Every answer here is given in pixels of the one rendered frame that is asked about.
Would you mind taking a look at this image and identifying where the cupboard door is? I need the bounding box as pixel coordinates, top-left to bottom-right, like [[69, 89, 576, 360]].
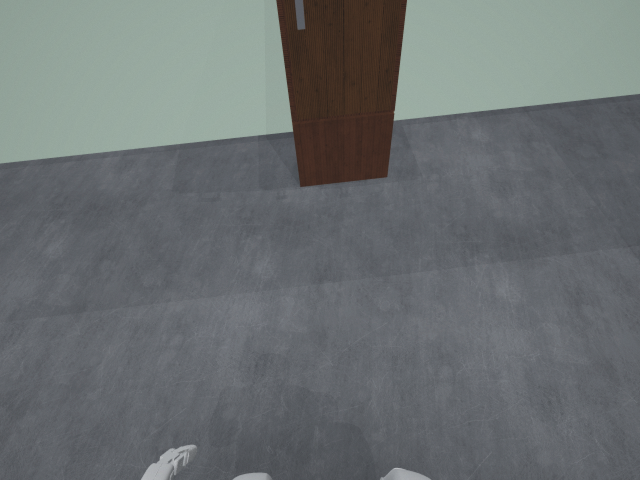
[[284, 0, 402, 120]]

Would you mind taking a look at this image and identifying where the left robot hand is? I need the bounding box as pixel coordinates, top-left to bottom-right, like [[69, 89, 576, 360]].
[[141, 445, 197, 480]]

